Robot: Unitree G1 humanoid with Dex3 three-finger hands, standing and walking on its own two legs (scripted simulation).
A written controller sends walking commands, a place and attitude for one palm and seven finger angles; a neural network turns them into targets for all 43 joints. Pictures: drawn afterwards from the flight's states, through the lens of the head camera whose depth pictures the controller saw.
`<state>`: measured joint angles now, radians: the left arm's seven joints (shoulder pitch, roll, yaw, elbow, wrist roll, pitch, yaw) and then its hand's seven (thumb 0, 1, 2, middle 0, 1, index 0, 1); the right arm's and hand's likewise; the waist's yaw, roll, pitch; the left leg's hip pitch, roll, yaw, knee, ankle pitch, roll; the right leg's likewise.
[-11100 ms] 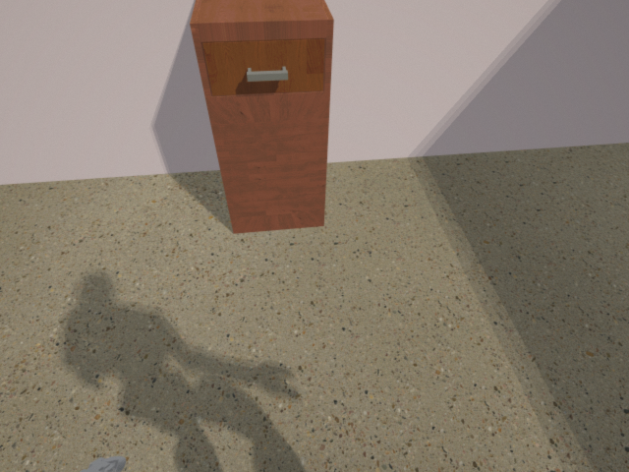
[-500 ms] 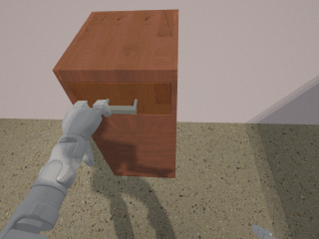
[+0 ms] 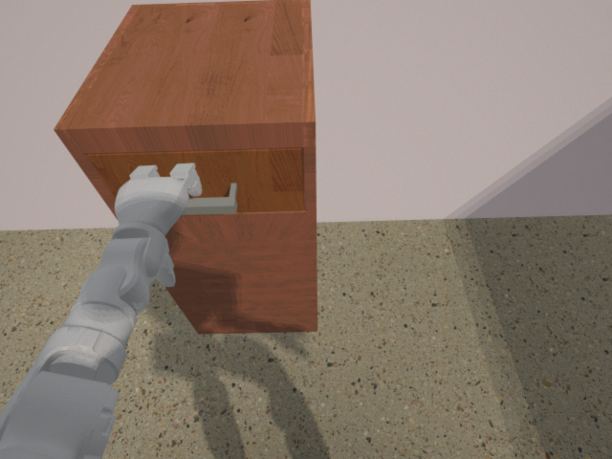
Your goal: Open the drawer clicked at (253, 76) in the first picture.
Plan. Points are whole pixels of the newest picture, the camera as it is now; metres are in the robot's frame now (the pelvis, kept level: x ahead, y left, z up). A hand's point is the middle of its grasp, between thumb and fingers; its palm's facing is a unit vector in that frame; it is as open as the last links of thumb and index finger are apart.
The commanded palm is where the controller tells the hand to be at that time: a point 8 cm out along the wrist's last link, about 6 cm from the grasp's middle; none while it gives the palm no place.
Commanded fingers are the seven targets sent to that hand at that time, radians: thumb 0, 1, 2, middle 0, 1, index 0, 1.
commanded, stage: move the hooked fingers above the handle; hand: left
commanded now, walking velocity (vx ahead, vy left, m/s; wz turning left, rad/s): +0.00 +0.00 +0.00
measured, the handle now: (202, 197) +0.54 +0.20 -0.02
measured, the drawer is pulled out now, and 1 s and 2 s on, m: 0.00 0.00 0.00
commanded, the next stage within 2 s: lower the fingers behind the handle in 1.14 s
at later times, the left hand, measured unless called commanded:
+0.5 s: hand (189, 200) +0.49 +0.20 +0.03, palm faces -0.06 -0.02 -1.00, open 13.8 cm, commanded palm +0.47 +0.20 +0.09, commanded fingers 0.00 -0.50 0.30 -0.30 -1.20 -0.30 -1.20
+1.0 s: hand (185, 202) +0.48 +0.20 +0.03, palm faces -0.06 -0.03 -1.00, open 13.8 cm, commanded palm +0.46 +0.20 +0.09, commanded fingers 0.00 -0.50 0.30 -0.30 -1.20 -0.30 -1.20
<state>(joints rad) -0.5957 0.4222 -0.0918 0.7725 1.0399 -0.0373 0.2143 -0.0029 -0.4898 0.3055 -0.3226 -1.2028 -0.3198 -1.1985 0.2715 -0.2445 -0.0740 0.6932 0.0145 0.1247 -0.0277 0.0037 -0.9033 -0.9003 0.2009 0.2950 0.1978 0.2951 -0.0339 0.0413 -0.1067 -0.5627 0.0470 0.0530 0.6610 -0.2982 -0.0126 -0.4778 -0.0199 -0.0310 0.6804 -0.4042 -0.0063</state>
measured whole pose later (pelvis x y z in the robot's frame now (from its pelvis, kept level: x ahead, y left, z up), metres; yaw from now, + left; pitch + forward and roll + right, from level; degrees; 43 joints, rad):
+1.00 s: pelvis +0.00 +0.01 -0.01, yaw -1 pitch +17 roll -1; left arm -0.81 0.43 -0.07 1.04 1.07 0.01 0.27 0.00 -0.49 0.31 -0.32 -1.20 -0.32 -1.20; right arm 0.34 -0.24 -0.08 0.72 0.00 0.13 -0.01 0.00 -0.90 -0.90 0.20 0.30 0.20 0.30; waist -0.10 0.05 -0.15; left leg -0.69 0.06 0.06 0.71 -0.32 0.00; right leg -0.59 -0.01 -0.02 0.70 -0.40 0.00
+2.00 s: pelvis +0.00 +0.01 -0.03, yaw -2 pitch +22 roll -1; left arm -0.79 0.44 -0.01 1.09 1.12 -0.06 0.38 0.00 -0.49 0.31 -0.32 -1.20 -0.32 -1.20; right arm 0.36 -0.24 -0.09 0.75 -0.03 0.11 -0.01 0.00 -0.90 -0.90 0.20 0.30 0.20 0.30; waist -0.13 0.05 -0.17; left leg -0.86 0.07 0.05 0.85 -0.37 0.00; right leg -0.76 0.00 -0.02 0.83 -0.45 0.01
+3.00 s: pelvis -0.02 +0.02 -0.04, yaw -2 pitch +25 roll -2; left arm -0.87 0.46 -0.03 1.14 1.11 -0.01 0.40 0.00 -0.48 0.31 -0.31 -1.21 -0.32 -1.20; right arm 0.36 -0.24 -0.06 0.74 -0.03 0.09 -0.02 0.00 -0.90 -0.90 0.20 0.30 0.20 0.30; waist -0.15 0.06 -0.18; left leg -1.01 0.08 0.04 0.97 -0.40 0.01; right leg -0.90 0.00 -0.02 0.94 -0.47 0.01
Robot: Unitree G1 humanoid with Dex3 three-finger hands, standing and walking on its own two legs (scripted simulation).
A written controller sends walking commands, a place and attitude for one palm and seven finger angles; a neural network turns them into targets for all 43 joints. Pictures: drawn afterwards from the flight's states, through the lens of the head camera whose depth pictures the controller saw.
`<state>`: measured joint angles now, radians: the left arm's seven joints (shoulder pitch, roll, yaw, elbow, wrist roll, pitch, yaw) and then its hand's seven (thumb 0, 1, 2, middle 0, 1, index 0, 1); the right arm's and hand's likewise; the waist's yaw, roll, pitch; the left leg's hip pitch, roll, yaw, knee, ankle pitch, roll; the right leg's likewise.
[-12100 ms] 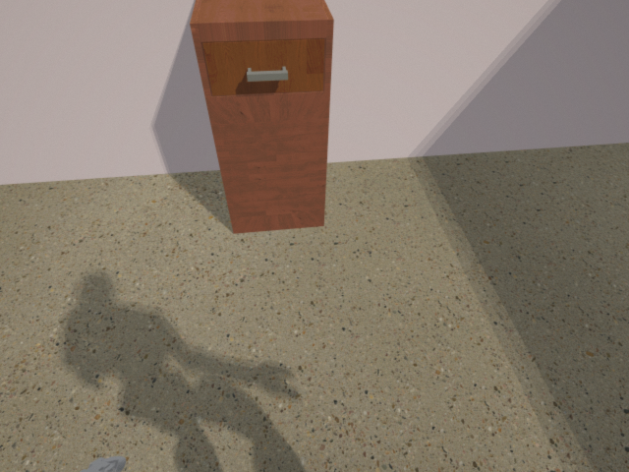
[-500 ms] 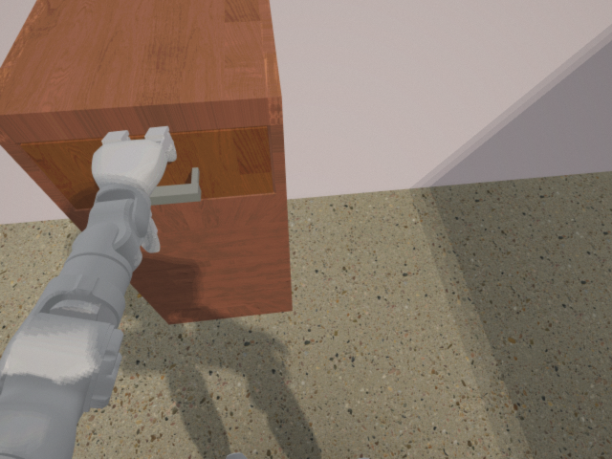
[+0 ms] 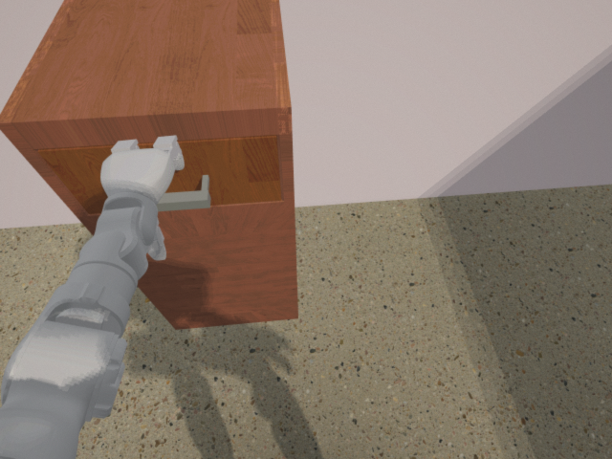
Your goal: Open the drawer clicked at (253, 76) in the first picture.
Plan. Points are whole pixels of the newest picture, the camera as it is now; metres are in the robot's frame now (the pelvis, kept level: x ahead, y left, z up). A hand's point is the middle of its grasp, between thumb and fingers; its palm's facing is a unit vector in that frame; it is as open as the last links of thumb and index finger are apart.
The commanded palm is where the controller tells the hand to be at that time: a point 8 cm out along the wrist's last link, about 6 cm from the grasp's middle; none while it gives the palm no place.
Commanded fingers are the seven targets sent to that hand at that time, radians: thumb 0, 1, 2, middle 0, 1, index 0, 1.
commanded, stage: move the hooked fingers above the handle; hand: left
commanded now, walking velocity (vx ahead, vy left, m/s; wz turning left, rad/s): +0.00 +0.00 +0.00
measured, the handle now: (172, 192) +0.53 +0.20 -0.02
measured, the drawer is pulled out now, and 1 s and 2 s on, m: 0.00 0.00 0.00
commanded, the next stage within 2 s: lower the fingers behind the handle in 0.14 s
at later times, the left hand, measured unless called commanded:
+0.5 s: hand (163, 210) +0.47 +0.19 +0.02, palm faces -0.08 -0.04 -1.00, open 13.8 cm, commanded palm +0.46 +0.20 +0.08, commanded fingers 0.00 -0.50 0.30 -0.30 -1.20 -0.30 -1.20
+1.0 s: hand (165, 221) +0.47 +0.20 -0.01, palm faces -0.06 -0.05 -1.00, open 13.8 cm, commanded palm +0.46 +0.21 +0.04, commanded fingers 0.00 -0.50 0.30 -0.30 -1.20 -0.30 -1.20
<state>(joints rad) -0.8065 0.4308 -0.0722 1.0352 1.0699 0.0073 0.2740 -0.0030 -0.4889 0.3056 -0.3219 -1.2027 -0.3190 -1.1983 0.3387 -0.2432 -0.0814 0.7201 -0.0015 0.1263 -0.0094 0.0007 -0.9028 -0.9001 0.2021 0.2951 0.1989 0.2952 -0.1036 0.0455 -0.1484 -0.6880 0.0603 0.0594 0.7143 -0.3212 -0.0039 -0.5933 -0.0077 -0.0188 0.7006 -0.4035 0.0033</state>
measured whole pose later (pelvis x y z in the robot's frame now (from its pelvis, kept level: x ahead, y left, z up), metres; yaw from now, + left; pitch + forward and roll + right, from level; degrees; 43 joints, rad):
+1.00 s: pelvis -0.01 +0.00 -0.02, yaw -1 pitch +22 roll -1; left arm -0.79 0.44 -0.01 1.09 1.12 -0.06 0.38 0.00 -0.49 0.31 -0.32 -1.20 -0.32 -1.20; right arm 0.36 -0.24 -0.09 0.75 -0.03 0.11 -0.01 0.00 -0.90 -0.90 0.20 0.30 0.20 0.30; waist -0.13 0.05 -0.17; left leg -0.86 0.07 0.05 0.85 -0.37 0.00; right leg -0.76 0.00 -0.02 0.83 -0.45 0.01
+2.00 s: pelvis -0.02 +0.01 -0.04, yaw -1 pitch +25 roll -2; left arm -0.87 0.46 -0.03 1.14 1.11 -0.01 0.40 0.00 -0.48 0.31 -0.31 -1.21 -0.32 -1.20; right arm 0.36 -0.24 -0.06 0.74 -0.03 0.09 -0.02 0.00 -0.90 -0.90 0.20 0.30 0.20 0.30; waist -0.15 0.06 -0.18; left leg -1.01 0.08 0.04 0.97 -0.40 0.01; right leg -0.90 0.00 -0.02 0.94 -0.47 0.01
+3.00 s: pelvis +0.00 +0.01 -0.02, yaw -2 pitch +22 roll -1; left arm -0.65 0.40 -0.01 0.96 1.10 -0.01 0.41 0.00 0.73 0.78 -0.31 -1.35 -0.38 -1.32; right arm 0.35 -0.23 -0.09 0.73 -0.03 0.12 0.00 0.00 -0.90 -0.90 0.20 0.30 0.20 0.30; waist -0.11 0.05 -0.19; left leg -0.87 0.08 0.07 0.89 -0.41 0.01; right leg -0.78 0.01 0.01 0.86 -0.47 0.01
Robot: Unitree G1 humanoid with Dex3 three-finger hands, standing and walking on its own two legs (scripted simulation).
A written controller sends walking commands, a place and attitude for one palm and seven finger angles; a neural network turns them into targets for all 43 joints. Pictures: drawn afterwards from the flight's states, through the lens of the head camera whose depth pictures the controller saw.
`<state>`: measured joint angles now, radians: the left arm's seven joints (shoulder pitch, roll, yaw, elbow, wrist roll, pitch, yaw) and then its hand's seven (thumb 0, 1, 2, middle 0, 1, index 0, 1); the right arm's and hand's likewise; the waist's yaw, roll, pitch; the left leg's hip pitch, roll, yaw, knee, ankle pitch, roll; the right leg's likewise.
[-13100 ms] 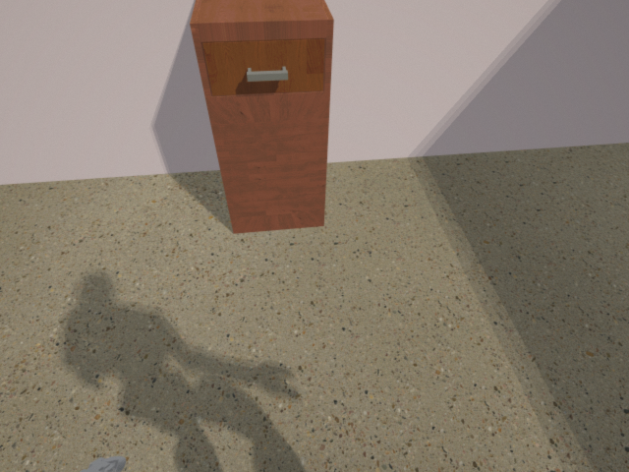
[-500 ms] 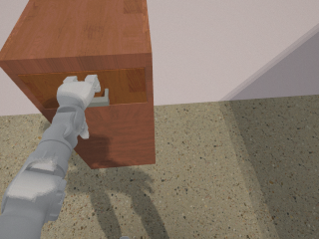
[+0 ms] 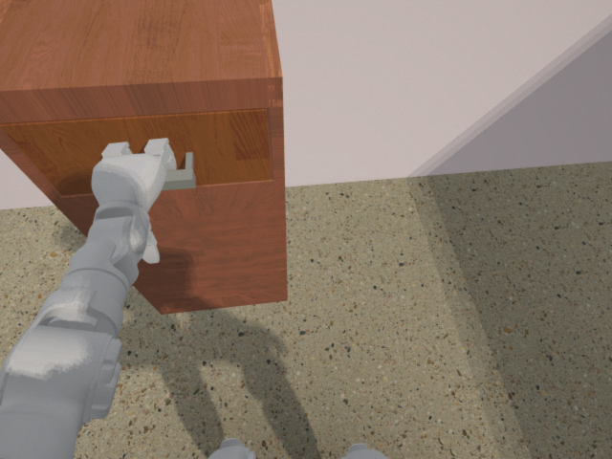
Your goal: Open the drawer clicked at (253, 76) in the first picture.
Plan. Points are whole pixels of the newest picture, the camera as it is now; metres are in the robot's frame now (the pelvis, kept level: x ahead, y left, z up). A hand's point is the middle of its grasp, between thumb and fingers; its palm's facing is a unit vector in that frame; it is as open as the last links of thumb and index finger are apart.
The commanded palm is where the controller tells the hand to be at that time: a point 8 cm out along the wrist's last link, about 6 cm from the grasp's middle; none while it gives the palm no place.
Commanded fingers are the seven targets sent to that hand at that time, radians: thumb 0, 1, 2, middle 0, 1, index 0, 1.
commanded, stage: lower the fingers behind the handle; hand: left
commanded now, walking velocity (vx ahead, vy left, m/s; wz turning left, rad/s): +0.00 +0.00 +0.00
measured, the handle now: (153, 171) +0.54 +0.20 +0.00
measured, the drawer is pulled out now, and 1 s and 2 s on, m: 0.00 0.00 0.02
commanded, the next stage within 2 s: close the thumb around the handle in 0.84 s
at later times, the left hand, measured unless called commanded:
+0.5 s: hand (149, 210) +0.48 +0.21 -0.02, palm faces -0.04 -0.03 -1.00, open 13.8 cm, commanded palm +0.46 +0.21 +0.03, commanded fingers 0.00 -0.50 0.30 -0.30 -1.20 -0.30 -1.20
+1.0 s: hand (150, 209) +0.48 +0.21 -0.02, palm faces -0.06 -0.03 -1.00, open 13.8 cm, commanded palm +0.47 +0.20 +0.03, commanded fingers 0.00 -0.28 0.40 -0.32 -1.22 -0.32 -1.22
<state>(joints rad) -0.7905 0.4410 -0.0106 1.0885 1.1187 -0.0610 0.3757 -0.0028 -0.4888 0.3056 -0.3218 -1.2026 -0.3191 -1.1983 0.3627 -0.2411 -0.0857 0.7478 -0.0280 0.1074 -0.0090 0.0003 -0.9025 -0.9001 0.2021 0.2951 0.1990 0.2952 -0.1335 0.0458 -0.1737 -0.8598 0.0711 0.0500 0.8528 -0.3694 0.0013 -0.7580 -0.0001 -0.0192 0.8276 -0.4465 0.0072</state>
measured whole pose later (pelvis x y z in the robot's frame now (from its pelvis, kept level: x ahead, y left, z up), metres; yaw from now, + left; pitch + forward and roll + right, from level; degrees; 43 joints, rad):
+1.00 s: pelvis -0.02 +0.01 -0.02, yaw +0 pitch +25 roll -2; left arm -0.87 0.46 -0.03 1.14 1.11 -0.01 0.40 0.00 -0.48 0.31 -0.31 -1.21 -0.32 -1.20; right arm 0.36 -0.24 -0.06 0.74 -0.03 0.09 -0.02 0.00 -0.90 -0.90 0.20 0.30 0.20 0.30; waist -0.15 0.06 -0.18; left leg -1.01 0.08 0.04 0.97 -0.40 0.01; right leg -0.90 0.00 -0.02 0.94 -0.47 0.01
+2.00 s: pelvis +0.01 +0.01 +0.00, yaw -1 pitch +22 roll -1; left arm -0.65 0.40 -0.01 0.96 1.10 -0.01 0.41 0.00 0.73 0.78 -0.31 -1.35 -0.38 -1.32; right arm 0.35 -0.23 -0.09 0.73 -0.03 0.12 0.00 0.00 -0.90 -0.90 0.20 0.30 0.20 0.30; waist -0.11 0.05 -0.19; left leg -0.87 0.08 0.07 0.89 -0.41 0.01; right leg -0.78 0.01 0.01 0.86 -0.47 0.01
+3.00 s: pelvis +0.00 -0.01 +0.00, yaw +0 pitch +15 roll +0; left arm -0.19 0.30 -0.11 0.57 1.09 0.04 0.46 0.01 0.72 0.82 -0.30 -1.35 -0.40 -1.33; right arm 0.23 -0.23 -0.08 0.69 -0.01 0.10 -0.01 0.00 -0.90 -0.90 0.20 0.29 0.20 0.30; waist -0.03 0.05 -0.16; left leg -0.70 0.06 0.05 0.83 -0.38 -0.01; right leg -0.62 0.00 -0.01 0.84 -0.47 -0.01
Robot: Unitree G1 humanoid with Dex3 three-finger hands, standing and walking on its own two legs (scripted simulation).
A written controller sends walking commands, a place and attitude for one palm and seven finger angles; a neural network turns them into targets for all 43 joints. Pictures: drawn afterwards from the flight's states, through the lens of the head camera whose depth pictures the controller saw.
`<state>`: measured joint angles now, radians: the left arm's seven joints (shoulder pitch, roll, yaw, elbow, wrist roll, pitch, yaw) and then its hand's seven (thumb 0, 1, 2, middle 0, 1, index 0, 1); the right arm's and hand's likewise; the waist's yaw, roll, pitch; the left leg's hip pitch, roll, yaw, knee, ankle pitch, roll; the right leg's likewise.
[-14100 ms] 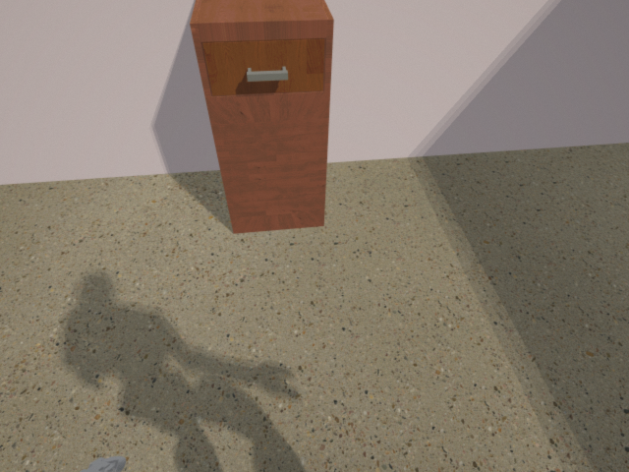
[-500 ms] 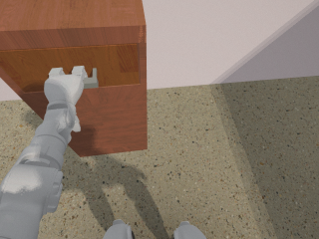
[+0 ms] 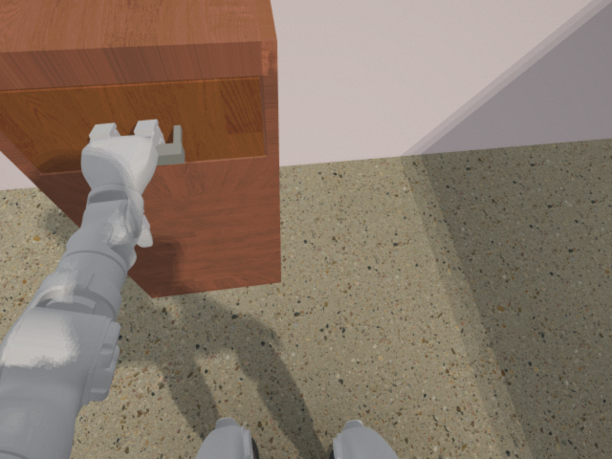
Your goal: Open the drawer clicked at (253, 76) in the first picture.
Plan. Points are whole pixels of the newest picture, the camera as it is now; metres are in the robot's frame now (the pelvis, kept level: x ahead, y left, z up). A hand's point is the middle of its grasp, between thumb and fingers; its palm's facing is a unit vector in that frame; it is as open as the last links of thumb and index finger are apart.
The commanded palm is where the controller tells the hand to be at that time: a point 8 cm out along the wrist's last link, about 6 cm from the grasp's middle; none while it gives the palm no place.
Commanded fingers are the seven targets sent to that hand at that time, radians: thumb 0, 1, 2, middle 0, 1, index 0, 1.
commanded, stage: close the thumb around the handle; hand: left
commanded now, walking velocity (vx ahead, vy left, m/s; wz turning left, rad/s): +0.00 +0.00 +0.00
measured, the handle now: (139, 145) +0.55 +0.20 +0.02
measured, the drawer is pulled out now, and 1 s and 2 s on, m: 0.00 0.02 0.15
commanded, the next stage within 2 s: pull the drawer open in 0.64 s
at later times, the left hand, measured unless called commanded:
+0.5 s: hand (136, 185) +0.50 +0.20 +0.00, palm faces -0.06 -0.03 -1.00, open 6.4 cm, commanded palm +0.48 +0.20 +0.05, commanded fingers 0.00 0.90 0.90 -0.40 -1.35 -0.40 -1.35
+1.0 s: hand (136, 197) +0.48 +0.20 +0.00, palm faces -0.05 -0.05 -1.00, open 5.7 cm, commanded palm +0.43 +0.20 +0.05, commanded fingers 0.00 0.90 0.90 -0.40 -1.35 -0.40 -1.35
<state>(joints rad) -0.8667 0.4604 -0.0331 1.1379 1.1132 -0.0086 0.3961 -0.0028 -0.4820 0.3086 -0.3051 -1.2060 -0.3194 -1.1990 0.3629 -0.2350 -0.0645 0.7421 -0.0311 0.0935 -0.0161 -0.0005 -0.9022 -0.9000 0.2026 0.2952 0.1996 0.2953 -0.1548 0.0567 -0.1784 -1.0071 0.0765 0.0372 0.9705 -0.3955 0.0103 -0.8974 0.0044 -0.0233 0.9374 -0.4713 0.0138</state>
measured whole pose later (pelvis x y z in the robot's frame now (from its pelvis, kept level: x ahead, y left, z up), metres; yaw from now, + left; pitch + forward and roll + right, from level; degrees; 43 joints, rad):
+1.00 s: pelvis +0.02 +0.00 +0.01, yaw -1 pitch +22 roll -1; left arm -0.65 0.40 -0.01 0.96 1.10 -0.01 0.41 0.00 0.73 0.78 -0.31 -1.35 -0.38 -1.32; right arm 0.35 -0.23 -0.09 0.73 -0.03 0.12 0.00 0.00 -0.90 -0.90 0.20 0.30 0.20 0.30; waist -0.11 0.05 -0.19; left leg -0.87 0.08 0.07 0.89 -0.41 0.01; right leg -0.78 0.01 0.01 0.86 -0.47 0.01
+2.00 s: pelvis +0.01 -0.02 +0.02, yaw +1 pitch +15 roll +0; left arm -0.19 0.30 -0.11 0.57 1.09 0.04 0.46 0.01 0.72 0.82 -0.30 -1.35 -0.40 -1.33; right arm 0.23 -0.23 -0.08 0.69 -0.01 0.10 -0.01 0.00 -0.90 -0.90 0.20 0.29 0.20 0.30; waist -0.03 0.05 -0.16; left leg -0.70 0.06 0.05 0.83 -0.38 -0.01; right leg -0.62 0.00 -0.01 0.84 -0.47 -0.01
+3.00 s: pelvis +0.01 -0.03 +0.02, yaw +1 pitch +12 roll +1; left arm 0.32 0.29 -0.15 0.09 1.09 0.05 0.48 0.04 0.71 0.81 -0.29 -1.35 -0.42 -1.34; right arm 0.12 -0.21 -0.04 0.60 -0.04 0.09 0.02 0.01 -0.90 -0.90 0.20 0.29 0.20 0.30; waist 0.03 0.05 -0.15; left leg -0.67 0.06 0.04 0.88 -0.41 -0.03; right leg -0.59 0.00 -0.02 0.91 -0.52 -0.02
